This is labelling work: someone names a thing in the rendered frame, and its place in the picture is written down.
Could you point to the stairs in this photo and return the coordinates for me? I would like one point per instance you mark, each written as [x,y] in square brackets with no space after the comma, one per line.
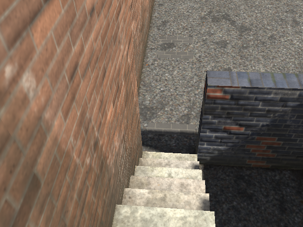
[166,190]

